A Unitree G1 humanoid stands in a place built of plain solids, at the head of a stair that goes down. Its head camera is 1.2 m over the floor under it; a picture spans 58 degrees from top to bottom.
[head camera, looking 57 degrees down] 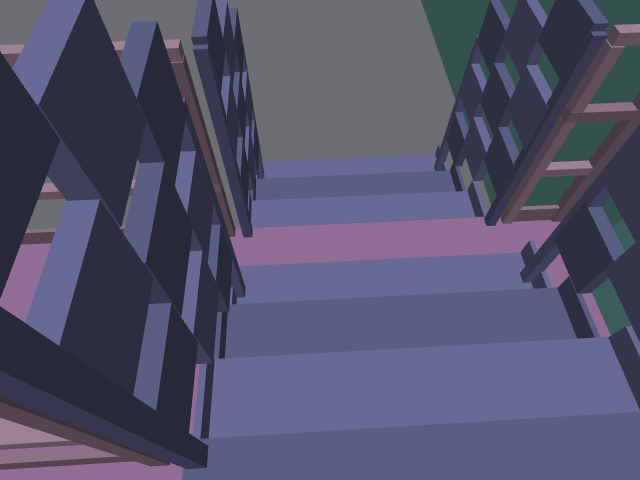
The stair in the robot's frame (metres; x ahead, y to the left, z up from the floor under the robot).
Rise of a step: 0.16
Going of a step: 0.26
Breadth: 1.32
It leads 3 degrees to the left of straight ahead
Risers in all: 4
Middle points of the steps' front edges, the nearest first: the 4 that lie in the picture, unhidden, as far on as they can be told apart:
0.21 -0.32 0.00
0.47 -0.30 -0.16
0.73 -0.29 -0.32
0.99 -0.27 -0.48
